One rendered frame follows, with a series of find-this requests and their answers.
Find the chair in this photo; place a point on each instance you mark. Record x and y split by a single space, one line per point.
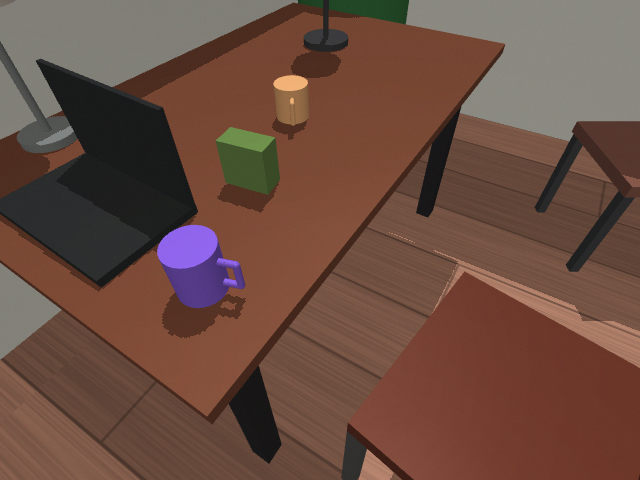
615 146
491 389

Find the desk lamp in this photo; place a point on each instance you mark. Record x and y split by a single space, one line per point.
45 134
325 40

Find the table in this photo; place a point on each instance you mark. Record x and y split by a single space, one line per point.
375 107

